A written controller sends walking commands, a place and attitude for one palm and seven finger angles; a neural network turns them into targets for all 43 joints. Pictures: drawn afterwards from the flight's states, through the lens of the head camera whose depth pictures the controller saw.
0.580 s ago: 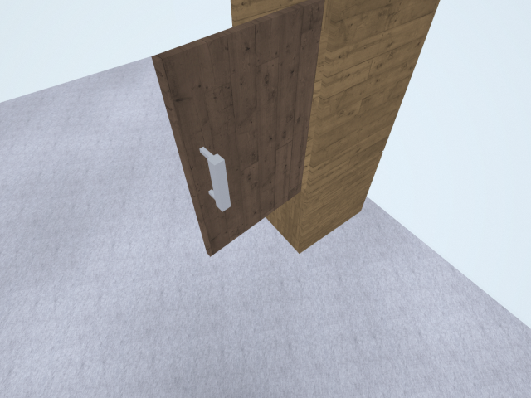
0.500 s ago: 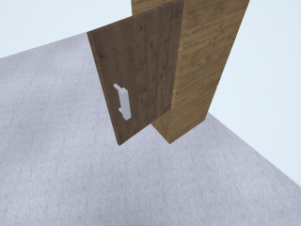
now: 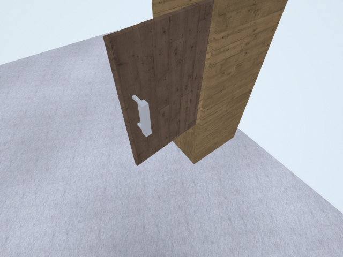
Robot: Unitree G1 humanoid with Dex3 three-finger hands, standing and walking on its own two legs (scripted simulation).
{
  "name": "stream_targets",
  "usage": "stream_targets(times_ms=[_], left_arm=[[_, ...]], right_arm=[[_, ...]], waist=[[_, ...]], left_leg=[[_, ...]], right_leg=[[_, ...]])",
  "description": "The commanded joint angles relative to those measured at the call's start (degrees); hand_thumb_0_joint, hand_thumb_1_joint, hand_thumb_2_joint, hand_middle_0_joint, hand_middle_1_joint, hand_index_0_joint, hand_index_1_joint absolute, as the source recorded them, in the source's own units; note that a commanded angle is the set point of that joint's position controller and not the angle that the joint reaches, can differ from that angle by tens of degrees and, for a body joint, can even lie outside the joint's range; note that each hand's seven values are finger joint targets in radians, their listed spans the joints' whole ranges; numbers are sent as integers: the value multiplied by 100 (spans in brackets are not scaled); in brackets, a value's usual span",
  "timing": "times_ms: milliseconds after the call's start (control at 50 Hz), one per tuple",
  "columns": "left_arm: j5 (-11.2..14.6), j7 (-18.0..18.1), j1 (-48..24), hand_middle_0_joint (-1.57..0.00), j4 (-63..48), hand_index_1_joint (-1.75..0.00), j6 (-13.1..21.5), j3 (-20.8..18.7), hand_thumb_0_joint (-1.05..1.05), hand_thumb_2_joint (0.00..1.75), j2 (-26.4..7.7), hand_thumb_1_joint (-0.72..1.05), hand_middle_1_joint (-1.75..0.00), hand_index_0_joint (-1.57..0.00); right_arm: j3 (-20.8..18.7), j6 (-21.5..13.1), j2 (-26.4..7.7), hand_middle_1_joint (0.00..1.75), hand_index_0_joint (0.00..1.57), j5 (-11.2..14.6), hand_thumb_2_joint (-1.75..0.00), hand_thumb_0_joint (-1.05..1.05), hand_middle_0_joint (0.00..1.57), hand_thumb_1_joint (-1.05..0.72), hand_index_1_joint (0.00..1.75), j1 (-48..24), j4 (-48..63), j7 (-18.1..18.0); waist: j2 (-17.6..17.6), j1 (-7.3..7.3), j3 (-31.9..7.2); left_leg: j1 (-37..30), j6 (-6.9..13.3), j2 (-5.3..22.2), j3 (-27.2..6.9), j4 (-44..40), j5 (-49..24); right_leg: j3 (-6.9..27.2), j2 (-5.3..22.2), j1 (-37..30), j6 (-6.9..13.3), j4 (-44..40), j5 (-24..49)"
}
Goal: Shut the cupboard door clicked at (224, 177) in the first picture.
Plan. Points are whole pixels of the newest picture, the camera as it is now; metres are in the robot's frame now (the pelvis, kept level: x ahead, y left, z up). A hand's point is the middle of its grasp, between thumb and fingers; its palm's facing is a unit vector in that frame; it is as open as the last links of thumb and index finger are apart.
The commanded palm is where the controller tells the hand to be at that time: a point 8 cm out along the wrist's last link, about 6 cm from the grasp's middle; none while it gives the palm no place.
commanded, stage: look at it before walking up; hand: left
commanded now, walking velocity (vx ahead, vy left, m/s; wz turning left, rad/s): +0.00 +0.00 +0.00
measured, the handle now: (141, 115) +0.54 +0.14 -0.03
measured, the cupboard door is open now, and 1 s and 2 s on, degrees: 95 95 95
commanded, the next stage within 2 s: walk to a spot facing it in 0.26 s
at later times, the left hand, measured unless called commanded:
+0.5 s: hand out of the picture +0.06 +0.22 -0.17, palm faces -0.02 -0.96 -0.29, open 7.4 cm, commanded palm none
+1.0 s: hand out of the picture +0.05 +0.14 -0.17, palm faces -0.23 -0.93 -0.28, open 7.4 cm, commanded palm none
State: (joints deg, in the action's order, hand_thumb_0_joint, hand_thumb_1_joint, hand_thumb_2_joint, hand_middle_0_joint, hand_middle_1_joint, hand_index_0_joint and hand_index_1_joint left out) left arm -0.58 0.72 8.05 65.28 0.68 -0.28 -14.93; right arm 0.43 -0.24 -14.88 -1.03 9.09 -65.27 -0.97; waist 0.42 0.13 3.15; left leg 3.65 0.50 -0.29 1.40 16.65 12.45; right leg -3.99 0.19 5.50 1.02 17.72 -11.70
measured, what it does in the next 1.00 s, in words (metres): lifts its left foot, turning right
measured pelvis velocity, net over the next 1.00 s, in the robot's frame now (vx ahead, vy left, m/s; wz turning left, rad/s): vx -0.03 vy -0.05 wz -0.30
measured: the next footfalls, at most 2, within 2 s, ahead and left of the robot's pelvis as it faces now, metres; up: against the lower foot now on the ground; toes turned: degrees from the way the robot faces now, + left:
left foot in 1.24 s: +0.06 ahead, +0.10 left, +0.00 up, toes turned -26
right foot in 1.52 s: -0.05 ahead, -0.18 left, +0.00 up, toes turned -37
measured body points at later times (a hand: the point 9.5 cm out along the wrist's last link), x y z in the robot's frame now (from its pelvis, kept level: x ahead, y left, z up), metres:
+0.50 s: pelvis +0.00 +0.00 +0.00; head +0.03 -0.01 +0.45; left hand +0.06 +0.27 -0.15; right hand +0.05 -0.26 -0.16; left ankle -0.04 +0.11 -0.75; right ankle -0.02 -0.10 -0.75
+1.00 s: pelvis -0.03 -0.05 -0.01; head +0.04 -0.09 +0.44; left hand +0.07 +0.19 -0.15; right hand +0.00 -0.32 -0.16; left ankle -0.02 +0.12 -0.67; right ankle -0.04 -0.13 -0.75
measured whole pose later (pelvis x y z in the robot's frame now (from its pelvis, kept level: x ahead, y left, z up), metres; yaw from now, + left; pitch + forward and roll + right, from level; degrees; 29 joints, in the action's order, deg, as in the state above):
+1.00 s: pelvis -0.03 -0.05 -0.01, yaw -17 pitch +2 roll +3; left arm -1.5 0.7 13.6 55.3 -2.3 -3.7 -11.2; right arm -3.2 3.2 -13.5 -0.5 4.9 -55.0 -1.6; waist -0.6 -1.7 7.4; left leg 25.3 -3.5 1.9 0.6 58.3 25.3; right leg 6.7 -3.7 16.1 3.9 27.9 -12.9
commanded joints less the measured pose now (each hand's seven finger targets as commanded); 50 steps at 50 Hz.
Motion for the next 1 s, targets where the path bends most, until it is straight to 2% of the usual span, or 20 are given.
stream_targets(times_ms=[0, 340, 360, 420, 500, 560, 620, 660, 680, 700, 720, 740, 760, 780, 800, 820, 840, 880, 920, 980], left_arm=[[17, 77, 4, -20, -242, -30, 122, -195, 0, 90, -992, 90, -30, -20], [19, 78, -49, -20, -257, -30, 120, -199, 0, 90, -1024, 90, -30, -20], [21, 76, -36, -20, -271, -30, 108, -201, 0, 90, -1020, 90, -30, -20], [21, 105, 139, -20, -276, -30, -36, -181, 0, 90, -630, 90, -30, -20], [-10, 77, 179, -20, -513, -30, -159, -321, 0, 90, -714, 90, -30, -20], [-37, 6, 107, -20, -788, -30, -266, -387, 0, 90, -659, 90, -30, -20], [-44, -69, 3, -20, -1050, -30, -388, -451, 0, 90, -473, 90, -30, -20], [-45, -108, 5, -20, -1191, -30, -417, -502, 0, 90, -405, 90, -30, -20], [-45, -132, 181, -20, -1191, -30, -403, -508, 0, 90, -356, 90, -30, -20], [-58, -155, 445, -20, -1147, -30, -372, -519, 0, 90, -335, 90, -30, -20], [-65, -170, 772, -20, -1078, -30, -339, -559, 0, 90, -379, 90, -30, -20], [-110, -143, 1161, -20, -992, -30, -259, -645, 0, 90, -704, 90, -30, -20], [-151, -36, 1371, -20, -984, -30, -196, -769, 0, 90, -1348, 90, -30, -20], [-46, 30, 1371, -20, -985, -30, -198, -735, 0, 90, -1330, 90, -30, -20], [-31, 47, 1016, -20, -1123, -30, -207, -708, 0, 90, -1219, 90, -30, -20], [-73, 82, 710, -20, -1250, -30, -208, -704, 0, 90, -1005, 90, -30, -20], [-75, 102, 551, -20, -1326, -30, -197, -672, 0, 90, -898, 90, -30, -20], [-62, 100, 608, -20, -1372, -30, -150, -642, 0, 90, -802, 90, -30, -20], [-79, 113, 753, -20, -1359, -30, -141, -655, 0, 90, -867, 90, -30, -20], [-87, 85, 880, -20, -1337, -30, -164, -672, 0, 90, -885, 90, -30, -20]], right_arm=[[-190, -98, -947, 30, 20, 15, -90, 0, 20, -90, 30, 71, 258, -87], [-193, -104, -966, 30, 20, 8, -90, 0, 20, -90, 30, 65, 248, -88], [-197, -99, -972, 30, 20, 4, -90, 0, 20, -90, 30, 66, 254, -98], [-147, 8, -489, 30, 20, -6, -90, 0, 20, -90, 30, 418, 195, -147], [-300, 102, -672, 30, 20, -2, -90, 0, 20, -90, 30, 498, 397, -216], [-408, 144, -813, 30, 20, -36, -90, 0, 20, -90, 30, 507, 583, -255], [-483, 107, -941, 30, 20, -91, -90, 0, 20, -90, 30, 466, 729, -249], [-491, 72, -902, 30, 20, -118, -90, 0, 20, -90, 30, 281, 883, -255], [-504, 64, -925, 30, 20, -129, -90, 0, 20, -90, 30, 80, 967, -243], [-513, 66, -929, 30, 20, -118, -90, 0, 20, -90, 30, -56, 1042, -237], [-538, 86, -967, 30, 20, -94, -90, 0, 20, -90, 30, -184, 1093, -235], [-546, 127, -806, 30, 20, -19, -90, 0, 20, -90, 30, -225, 1180, -226], [-490, 141, -349, 30, 20, 55, -90, 0, 20, -90, 30, -265, 1421, -186], [-492, 227, -481, 30, 20, 52, -90, 0, 20, -90, 30, -258, 1387, -167], [-507, 237, -451, 30, 20, 57, -90, 0, 20, -90, 30, -117, 1379, -104], [-502, 232, -378, 30, 20, 51, -90, 0, 20, -90, 30, -302, 1363, -118], [-493, 225, -398, 30, 20, 40, -90, 0, 20, -90, 30, -333, 1361, -123], [-468, 239, -277, 30, 20, 37, -90, 0, 20, -90, 30, -319, 1379, -101], [-448, 225, -170, 30, 20, 58, -90, 0, 20, -90, 30, -304, 1382, -94], [-445, 210, -166, 30, 20, 77, -90, 0, 20, -90, 30, -485, 1500, -116]], waist=[[-73, 6, -372], [-24, 20, -414], [-33, 18, -377], [-45, 64, -399], [-1, 87, -416], [337, 114, -240], [1001, 82, -7], [864, -25, 81], [899, -158, 75], [664, -289, -98], [524, -440, -226], [-565, -601, -368], [-2270, -614, -297], [-1771, -576, -266], [-1158, -353, -60], [-1054, -261, -83], [-1057, -182, -115], [-646, -128, -350], [-483, -170, -767], [-626, -262, -772]], left_leg=[[7, 80, 738, -545, -127, -1595], [3, 66, 736, -541, -122, -1739], [-55, 59, 762, -488, -91, -1743], [-92, -18, 808, -248, 242, -1835], [-128, 16, 970, -31, 611, -1770], [-72, 243, 1340, -263, 502, -1553], [201, 971, 2236, -851, 52, -1931], [445, 1034, 2351, -712, 189, -2226], [593, 907, 2250, -450, 381, -2316], [640, 719, 2089, -209, 734, -2257], [778, 456, 1797, 74, 1287, -1970], [1286, 37, 1117, 491, 2537, -823], [2571, -329, 73, 658, 4144, 2278], [2617, -268, 197, -183, 4890, 2446], [2651, -252, 391, -238, 5061, 2027], [2777, -292, 430, -324, 5157, 1803], [2770, -335, 460, -365, 5129, 1569], [2566, -395, 396, -304, 4802, 1271], [2405, -425, 312, -195, 4228, 1227], [2369, -423, 180, -189, 3694, 1181]], right_leg=[[569, 718, -121, 180, -149, 1396], [556, 735, -192, 181, -92, 1567], [613, 715, -93, 190, -76, 1622], [674, 698, 116, 143, 225, 2000], [815, 565, 536, 184, 754, 2186], [759, 289, 1131, 136, 1431, 1479], [541, -31, 1781, 16, 3194, -1718], [715, 132, 1739, 47, 3437, -1945], [624, 186, 1483, 53, 3117, -1797], [473, 166, 1090, 50, 2594, -1370], [370, 119, 624, 36, 1850, -614], [1143, 496, 61, 189, 634, 1060], [3491, 1964, -241, 749, -62, 2887], [3481, 2023, 36, 1094, -44, 2861], [3108, 1931, 377, 1289, -41, 1971], [3176, 1601, 466, 1293, 69, 1750], [2975, 1446, 481, 1231, 153, 1888], [2657, 1231, 424, 1117, 239, 2254], [2572, 1113, -16, 1079, 380, 2566], [2775, 1004, -174, 1084, 377, 2582]])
